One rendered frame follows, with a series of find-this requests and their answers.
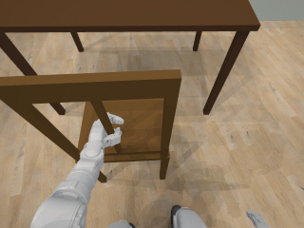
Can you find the left robot hand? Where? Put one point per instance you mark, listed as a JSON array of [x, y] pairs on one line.
[[98, 133]]

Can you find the right robot hand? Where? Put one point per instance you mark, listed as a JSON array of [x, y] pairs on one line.
[[257, 219]]

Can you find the left robot forearm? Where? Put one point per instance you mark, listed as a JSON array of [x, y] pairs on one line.
[[82, 178]]

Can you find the right robot foot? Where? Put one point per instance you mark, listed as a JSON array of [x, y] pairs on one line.
[[174, 210]]

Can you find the left robot upper arm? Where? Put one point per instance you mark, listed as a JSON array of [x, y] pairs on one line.
[[61, 213]]

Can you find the table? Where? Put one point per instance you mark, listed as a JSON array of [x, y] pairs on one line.
[[33, 16]]

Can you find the chair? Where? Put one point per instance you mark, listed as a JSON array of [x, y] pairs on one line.
[[146, 100]]

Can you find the right robot shin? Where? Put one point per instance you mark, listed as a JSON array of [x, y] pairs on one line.
[[183, 208]]

